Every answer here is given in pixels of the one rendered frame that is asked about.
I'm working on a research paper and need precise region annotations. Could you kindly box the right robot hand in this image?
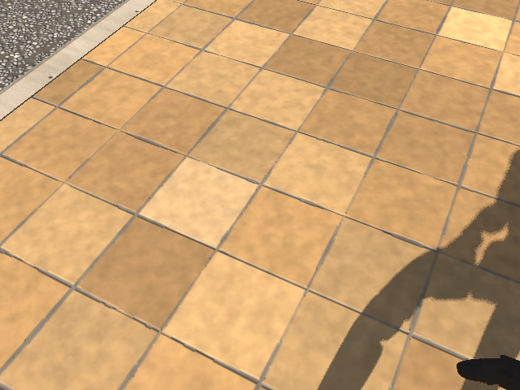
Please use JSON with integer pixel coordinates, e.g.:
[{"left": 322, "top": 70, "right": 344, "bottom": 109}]
[{"left": 457, "top": 355, "right": 520, "bottom": 390}]

